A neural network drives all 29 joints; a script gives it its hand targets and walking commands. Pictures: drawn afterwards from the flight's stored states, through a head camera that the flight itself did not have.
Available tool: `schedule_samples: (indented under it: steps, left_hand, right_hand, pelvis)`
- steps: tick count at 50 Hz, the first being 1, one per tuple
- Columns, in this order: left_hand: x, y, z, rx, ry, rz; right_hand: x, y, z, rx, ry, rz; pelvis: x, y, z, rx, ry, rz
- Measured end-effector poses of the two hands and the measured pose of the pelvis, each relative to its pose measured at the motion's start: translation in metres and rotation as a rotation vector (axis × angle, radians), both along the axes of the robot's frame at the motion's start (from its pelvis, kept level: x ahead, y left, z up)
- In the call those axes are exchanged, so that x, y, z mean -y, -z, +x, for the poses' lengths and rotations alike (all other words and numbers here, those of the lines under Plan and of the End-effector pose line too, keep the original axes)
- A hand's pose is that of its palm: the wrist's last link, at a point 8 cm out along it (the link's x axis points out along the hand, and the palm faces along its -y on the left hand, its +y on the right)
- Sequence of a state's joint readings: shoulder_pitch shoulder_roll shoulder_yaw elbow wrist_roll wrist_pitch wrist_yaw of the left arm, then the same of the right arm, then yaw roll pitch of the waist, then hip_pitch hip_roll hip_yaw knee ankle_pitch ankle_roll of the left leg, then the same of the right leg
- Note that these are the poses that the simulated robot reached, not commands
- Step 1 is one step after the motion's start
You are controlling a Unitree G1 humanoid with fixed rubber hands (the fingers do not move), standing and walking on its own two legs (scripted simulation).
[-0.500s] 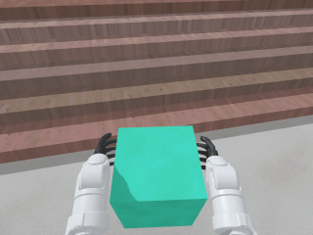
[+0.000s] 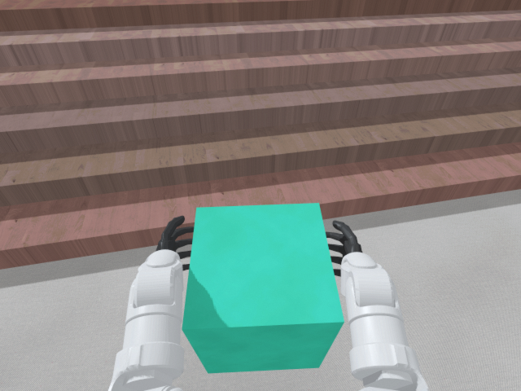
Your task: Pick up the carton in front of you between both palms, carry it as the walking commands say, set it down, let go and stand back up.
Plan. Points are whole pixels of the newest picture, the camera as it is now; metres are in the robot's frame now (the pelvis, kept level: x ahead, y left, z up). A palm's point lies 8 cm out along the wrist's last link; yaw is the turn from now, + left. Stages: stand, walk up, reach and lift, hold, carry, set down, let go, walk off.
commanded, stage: hold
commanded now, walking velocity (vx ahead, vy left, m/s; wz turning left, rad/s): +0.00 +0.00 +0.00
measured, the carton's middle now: (261, 292) +0.29 +0.00 -0.03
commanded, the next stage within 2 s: carry in 0.50 s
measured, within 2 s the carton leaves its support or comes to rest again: neither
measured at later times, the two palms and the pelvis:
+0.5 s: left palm (167, 261) +0.30 +0.15 +0.06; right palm (350, 265) +0.29 -0.14 +0.05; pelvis +0.01 +0.00 +0.00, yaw +0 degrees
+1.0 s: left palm (168, 198) +0.40 +0.16 +0.10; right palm (337, 198) +0.40 -0.13 +0.10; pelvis +0.15 +0.01 -0.01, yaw +2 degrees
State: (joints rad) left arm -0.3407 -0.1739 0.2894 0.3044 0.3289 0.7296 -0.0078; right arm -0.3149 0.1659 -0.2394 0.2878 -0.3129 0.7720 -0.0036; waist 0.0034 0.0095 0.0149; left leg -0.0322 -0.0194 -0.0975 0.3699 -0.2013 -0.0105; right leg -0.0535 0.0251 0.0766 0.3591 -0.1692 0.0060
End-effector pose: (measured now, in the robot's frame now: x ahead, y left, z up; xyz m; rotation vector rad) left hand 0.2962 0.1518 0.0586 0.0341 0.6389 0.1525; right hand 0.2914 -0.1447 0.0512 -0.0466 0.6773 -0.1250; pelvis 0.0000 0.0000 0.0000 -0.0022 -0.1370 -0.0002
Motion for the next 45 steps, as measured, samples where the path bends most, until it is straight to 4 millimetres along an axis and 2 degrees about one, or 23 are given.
schedule_samples:
  steps: [24, 31, 38, 41, 45]
  left_hand:
    - [-0.002, 0.003, 0.0, -0.009, 0.016, 0.005]
    - [-0.007, 0.0, 0.007, 0.016, -0.006, -0.01]
    - [-0.037, -0.02, 0.024, 0.077, -0.057, -0.044]
    - [-0.039, -0.033, 0.039, 0.073, -0.067, -0.061]
    - [-0.032, -0.044, 0.064, 0.082, -0.058, -0.078]
  right_hand:
    - [-0.001, 0.003, -0.002, -0.009, -0.003, -0.008]
    - [-0.007, -0.002, 0.008, 0.016, -0.001, -0.006]
    - [-0.036, -0.028, 0.038, 0.077, -0.02, 0.014]
    - [-0.038, -0.04, 0.052, 0.073, -0.017, 0.023]
    - [-0.031, -0.051, 0.074, 0.082, 0.005, 0.035]
  pelvis:
    - [-0.003, -0.001, 0.006, -0.003, 0.004, 0.0]
    - [-0.006, 0.003, 0.012, -0.111, -0.039, -0.009]
    - [-0.024, 0.004, 0.041, -0.182, -0.022, -0.011]
    - [-0.026, -0.004, 0.061, -0.21, -0.02, -0.031]
    - [-0.022, -0.006, 0.095, -0.233, -0.024, -0.042]
